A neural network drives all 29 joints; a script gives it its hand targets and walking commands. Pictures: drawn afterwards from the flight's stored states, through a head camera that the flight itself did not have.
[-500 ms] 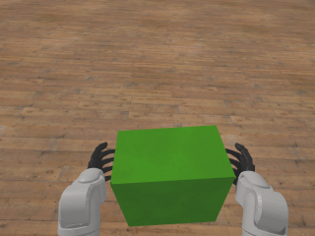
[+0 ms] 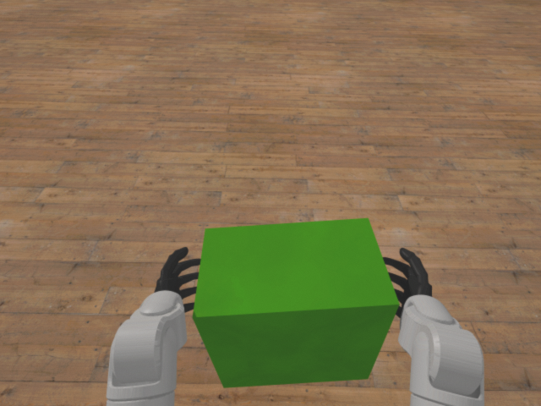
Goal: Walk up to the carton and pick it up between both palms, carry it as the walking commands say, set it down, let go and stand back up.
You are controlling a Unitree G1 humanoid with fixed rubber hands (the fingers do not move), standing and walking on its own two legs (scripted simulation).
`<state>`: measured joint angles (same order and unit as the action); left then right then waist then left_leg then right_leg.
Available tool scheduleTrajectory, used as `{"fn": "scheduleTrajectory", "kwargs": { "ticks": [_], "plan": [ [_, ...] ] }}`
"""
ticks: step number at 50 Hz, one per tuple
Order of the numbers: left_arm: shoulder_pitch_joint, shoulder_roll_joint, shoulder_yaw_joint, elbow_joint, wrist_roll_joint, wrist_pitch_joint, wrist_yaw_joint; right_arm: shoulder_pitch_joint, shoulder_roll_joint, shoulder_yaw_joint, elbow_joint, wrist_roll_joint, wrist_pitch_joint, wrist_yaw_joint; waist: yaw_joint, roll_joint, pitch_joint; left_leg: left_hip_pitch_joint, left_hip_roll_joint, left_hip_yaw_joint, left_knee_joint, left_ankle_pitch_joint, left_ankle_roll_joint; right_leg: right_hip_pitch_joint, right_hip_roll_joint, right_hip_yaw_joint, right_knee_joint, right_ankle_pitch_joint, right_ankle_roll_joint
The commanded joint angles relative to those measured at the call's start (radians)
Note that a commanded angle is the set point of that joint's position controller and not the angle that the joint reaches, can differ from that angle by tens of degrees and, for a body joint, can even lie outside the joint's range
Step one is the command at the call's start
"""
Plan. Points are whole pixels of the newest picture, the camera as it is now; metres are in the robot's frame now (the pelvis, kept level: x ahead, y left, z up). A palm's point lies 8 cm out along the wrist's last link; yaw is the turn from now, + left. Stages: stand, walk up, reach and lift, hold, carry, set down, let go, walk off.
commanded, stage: carry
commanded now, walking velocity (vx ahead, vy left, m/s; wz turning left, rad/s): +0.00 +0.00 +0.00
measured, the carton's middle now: (291, 308) +0.29 -0.01 -0.01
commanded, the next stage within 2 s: hold in 0.28 s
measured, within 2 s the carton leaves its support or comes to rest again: neither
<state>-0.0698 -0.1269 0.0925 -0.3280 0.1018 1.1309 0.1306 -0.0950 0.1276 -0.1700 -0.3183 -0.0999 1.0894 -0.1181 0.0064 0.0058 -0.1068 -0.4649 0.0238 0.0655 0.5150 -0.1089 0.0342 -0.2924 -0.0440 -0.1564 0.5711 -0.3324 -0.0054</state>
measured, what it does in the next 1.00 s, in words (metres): stands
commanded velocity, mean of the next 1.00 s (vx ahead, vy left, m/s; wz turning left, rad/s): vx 0.00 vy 0.00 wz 0.00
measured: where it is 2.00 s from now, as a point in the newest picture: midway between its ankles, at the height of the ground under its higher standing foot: outside the picture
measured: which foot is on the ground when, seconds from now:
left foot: down 0.00-1.00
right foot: down 0.00-1.00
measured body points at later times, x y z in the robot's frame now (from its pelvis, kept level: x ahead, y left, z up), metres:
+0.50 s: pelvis +0.00 +0.00 +0.00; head -0.01 +0.02 +0.45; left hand +0.28 +0.15 +0.01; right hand +0.27 -0.18 +0.03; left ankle +0.10 +0.10 -0.73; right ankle -0.02 -0.11 -0.73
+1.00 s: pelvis -0.01 +0.00 +0.00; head -0.05 +0.02 +0.45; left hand +0.30 +0.16 +0.02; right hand +0.29 -0.17 +0.03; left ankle +0.10 +0.10 -0.73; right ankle -0.02 -0.11 -0.73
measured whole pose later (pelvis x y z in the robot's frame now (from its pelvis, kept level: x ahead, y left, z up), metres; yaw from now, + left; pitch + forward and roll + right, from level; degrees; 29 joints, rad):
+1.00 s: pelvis -0.01 +0.00 +0.00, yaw -4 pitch -3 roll +0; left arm -0.26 -0.10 0.25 0.31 0.21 0.71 0.08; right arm -0.29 0.12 -0.26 0.44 -0.19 0.59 -0.09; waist 0.03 -0.04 -0.05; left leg -0.31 0.01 0.07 0.49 -0.12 0.02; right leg -0.17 -0.02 -0.08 0.55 -0.32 -0.02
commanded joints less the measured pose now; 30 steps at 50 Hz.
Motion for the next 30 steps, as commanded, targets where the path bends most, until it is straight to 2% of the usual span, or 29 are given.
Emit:
{"fn": "scheduleTrajectory", "kwargs": {
  "ticks": [1, 2, 3, 4, 5, 6, 7, 8, 9, 10, 11, 12, 14, 15, 16, 17, 18, 19, 20, 21, 22, 23, 24, 25, 26, 27, 28, 29, 30],
  "plan": [
    [-0.531, -0.781, -0.631, -0.102, -0.271, -0.102, -0.201, -0.404, 0.803, 0.696, -0.012, 0.278, -0.044, 0.221, -0.012, 0.012, -0.242, 0.268, 0.104, -0.089, -0.090, 0.006, 0.013, 0.040, -0.096, 0.099, -0.112, 0.023, -0.034],
    [-0.512, -0.788, -0.638, -0.096, -0.277, -0.098, -0.198, -0.385, 0.801, 0.695, -0.019, 0.278, -0.042, 0.218, -0.012, 0.020, -0.256, 0.276, 0.103, -0.089, -0.090, 0.016, 0.011, 0.053, -0.093, 0.096, -0.105, 0.045, -0.036],
    [-0.513, -0.781, -0.632, -0.085, -0.271, -0.104, -0.200, -0.389, 0.800, 0.696, -0.006, 0.276, -0.046, 0.219, -0.012, 0.005, -0.263, 0.273, 0.105, -0.090, -0.089, 0.028, 0.011, 0.065, -0.094, 0.094, -0.104, 0.051, -0.036],
    [-0.504, -0.741, -0.585, -0.011, -0.234, -0.117, -0.201, -0.389, 0.759, 0.656, 0.066, 0.248, -0.058, 0.223, -0.011, 0.003, -0.264, 0.278, 0.108, -0.089, -0.085, 0.041, 0.012, 0.061, -0.097, 0.097, -0.103, 0.075, -0.034],
    [-0.528, -0.784, -0.626, -0.081, -0.272, -0.122, -0.206, -0.406, 0.798, 0.691, -0.009, 0.270, -0.064, 0.222, -0.012, -0.005, -0.270, 0.281, 0.108, -0.084, -0.079, 0.064, 0.011, 0.069, -0.096, 0.095, -0.099, 0.098, -0.036],
    [-0.526, -0.727, -0.563, 0.037, -0.219, -0.138, -0.210, -0.402, 0.747, 0.627, 0.121, 0.223, -0.078, 0.229, -0.011, 0.014, -0.264, 0.277, 0.106, -0.085, -0.083, 0.037, 0.012, 0.058, -0.095, 0.097, -0.105, 0.066, -0.037],
    [-0.543, -0.784, -0.621, -0.056, -0.258, -0.142, -0.213, -0.427, 0.802, 0.690, 0.015, 0.265, -0.086, 0.231, -0.013, 0.001, -0.251, 0.266, 0.108, -0.088, -0.091, 0.028, 0.014, 0.071, -0.089, 0.095, -0.106, 0.053, -0.039],
    [-0.534, -0.747, -0.588, 0.013, -0.234, -0.152, -0.216, -0.400, 0.767, 0.646, 0.097, 0.232, -0.096, 0.234, -0.014, 0.018, -0.260, 0.273, 0.107, -0.089, -0.089, 0.023, 0.012, 0.062, -0.089, 0.097, -0.105, 0.048, -0.042],
    [-0.535, -0.785, -0.615, -0.037, -0.257, -0.153, -0.215, -0.436, 0.800, 0.691, 0.016, 0.266, -0.099, 0.230, -0.013, -0.012, -0.249, 0.271, 0.108, -0.096, -0.096, 0.005, 0.015, 0.055, -0.087, 0.093, -0.112, 0.022, -0.041],
    [-0.542, -0.759, -0.600, 0.002, -0.241, -0.163, -0.217, -0.407, 0.772, 0.650, 0.087, 0.235, -0.106, 0.235, -0.013, 0.013, -0.246, 0.271, 0.104, -0.090, -0.097, -0.005, 0.012, 0.036, -0.091, 0.097, -0.108, 0.013, -0.043],
    [-0.559, -0.795, -0.641, -0.101, -0.281, -0.163, -0.210, -0.422, 0.817, 0.697, -0.009, 0.283, -0.106, 0.232, -0.013, 0.013, -0.255, 0.283, 0.113, -0.098, -0.101, 0.003, 0.011, 0.045, -0.084, 0.094, -0.103, 0.014, -0.041],
    [-0.553, -0.803, -0.651, -0.098, -0.282, -0.159, -0.213, -0.416, 0.819, 0.702, -0.012, 0.279, -0.103, 0.232, -0.014, 0.017, -0.255, 0.286, 0.113, -0.099, -0.098, 0.012, 0.013, 0.045, -0.085, 0.093, -0.106, 0.020, -0.040],
    [-0.550, -0.751, -0.589, 0.025, -0.228, -0.175, -0.220, -0.414, 0.778, 0.650, 0.121, 0.233, -0.118, 0.241, -0.013, 0.007, -0.257, 0.282, 0.111, -0.090, -0.089, 0.009, 0.010, 0.043, -0.090, 0.097, -0.108, 0.030, -0.040],
    [-0.467, -0.400, -0.238, 0.376, 0.010, -0.239, -0.198, -0.339, 0.427, 0.299, 0.472, -0.018, -0.208, 0.228, -0.042, -0.114, 0.077, 0.598, -0.108, -0.141, -0.074, -0.132, 0.014, -0.258, 0.083, 0.237, -0.270, -0.180, -0.093],
    [-0.497, -0.335, -0.286, 0.420, -0.017, -0.316, -0.200, -0.408, 0.388, 0.342, 0.518, 0.005, -0.302, 0.215, -0.039, -0.173, -0.014, 0.688, -0.096, -0.141, -0.039, -0.044, 0.004, -0.344, 0.069, 0.236, -0.259, -0.135, -0.091],
    [-0.483, -0.367, -0.359, 0.338, -0.056, -0.357, -0.202, -0.366, 0.417, 0.377, 0.461, 0.020, -0.346, 0.209, -0.062, -0.149, -0.053, 0.757, -0.075, -0.143, -0.061, 0.050, -0.011, -0.327, 0.068, 0.237, -0.271, -0.041, -0.081],
    [-0.508, -0.386, -0.423, 0.232, -0.094, -0.399, -0.208, -0.382, 0.447, 0.434, 0.371, 0.047, -0.388, 0.208, -0.065, -0.137, -0.106, 0.779, -0.064, -0.146, -0.055, 0.098, -0.012, -0.325, 0.063, 0.247, -0.265, 0.007, -0.075],
    [-0.526, -0.454, -0.522, 0.150, -0.137, -0.421, -0.223, -0.352, 0.527, 0.503, 0.296, 0.081, -0.415, 0.209, -0.088, -0.111, -0.161, 0.824, -0.060, -0.151, -0.044, 0.209, -0.015, -0.284, 0.057, 0.266, -0.261, 0.137, -0.068],
    [-0.591, -0.511, -0.571, 0.091, -0.169, -0.433, -0.232, -0.422, 0.571, 0.560, 0.240, 0.115, -0.430, 0.217, -0.073, -0.075, -0.236, 0.858, -0.055, -0.159, -0.033, 0.265, -0.015, -0.239, 0.058, 0.275, -0.242, 0.181, -0.064],
    [-0.605, -0.556, -0.554, 0.117, -0.158, -0.435, -0.235, -0.497, 0.606, 0.602, 0.227, 0.142, -0.434, 0.228, -0.023, -0.075, -0.248, 0.872, -0.052, -0.158, -0.025, 0.298, -0.011, -0.215, 0.060, 0.274, -0.236, 0.191, -0.056],
    [-0.626, -0.581, -0.562, 0.098, -0.159, -0.441, -0.236, -0.544, 0.621, 0.637, 0.232, 0.160, -0.443, 0.244, -0.012, -0.073, -0.296, 0.873, -0.052, -0.165, -0.014, 0.309, -0.013, -0.193, 0.065, 0.273, -0.223, 0.193, -0.053],
    [-0.628, -0.605, -0.562, 0.102, -0.146, -0.444, -0.238, -0.586, 0.638, 0.670, 0.216, 0.187, -0.456, 0.260, 0.024, -0.017, -0.332, 0.855, -0.060, -0.164, -0.013, 0.317, -0.012, -0.140, 0.065, 0.280, -0.218, 0.219, -0.051],
    [-0.632, -0.622, -0.559, 0.118, -0.130, -0.445, -0.242, -0.604, 0.660, 0.674, 0.233, 0.188, -0.457, 0.270, 0.032, -0.009, -0.347, 0.854, -0.067, -0.166, -0.009, 0.296, -0.012, -0.145, 0.061, 0.284, -0.220, 0.197, -0.054],
    [-0.632, -0.620, -0.556, 0.156, -0.123, -0.441, -0.249, -0.602, 0.668, 0.652, 0.285, 0.174, -0.450, 0.276, 0.014, -0.036, -0.349, 0.852, -0.071, -0.166, -0.003, 0.287, -0.010, -0.150, 0.065, 0.275, -0.220, 0.189, -0.047],
    [-0.620, -0.611, -0.537, 0.194, -0.097, -0.432, -0.251, -0.555, 0.666, 0.611, 0.364, 0.154, -0.437, 0.281, 0.008, -0.009, -0.285, 0.836, -0.074, -0.158, -0.011, 0.253, -0.012, -0.176, 0.059, 0.272, -0.230, 0.160, -0.050],
    [-0.614, -0.603, -0.525, 0.224, -0.091, -0.428, -0.252, -0.543, 0.655, 0.593, 0.395, 0.144, -0.436, 0.283, 0.015, -0.013, -0.246, 0.823, -0.073, -0.153, -0.020, 0.245, -0.013, -0.173, 0.058, 0.268, -0.233, 0.152, -0.045],
    [-0.626, -0.596, -0.509, 0.240, -0.086, -0.429, -0.255, -0.535, 0.669, 0.582, 0.435, 0.133, -0.430, 0.288, 0.018, -0.042, -0.222, 0.820, -0.073, -0.151, -0.023, 0.216, -0.011, -0.183, 0.055, 0.270, -0.243, 0.115, -0.044],
    [-0.621, -0.587, -0.494, 0.276, -0.072, -0.420, -0.262, -0.532, 0.653, 0.549, 0.462, 0.115, -0.424, 0.288, 0.007, -0.030, -0.162, 0.801, -0.073, -0.146, -0.033, 0.165, -0.014, -0.211, 0.048, 0.271, -0.251, 0.071, -0.046],
    [-0.633, -0.599, -0.484, 0.311, -0.071, -0.414, -0.269, -0.559, 0.661, 0.539, 0.478, 0.111, -0.423, 0.289, 0.005, -0.052, -0.126, 0.809, -0.074, -0.141, -0.039, 0.119, -0.015, -0.242, 0.043, 0.267, -0.263, 0.025, -0.049]
  ]
}}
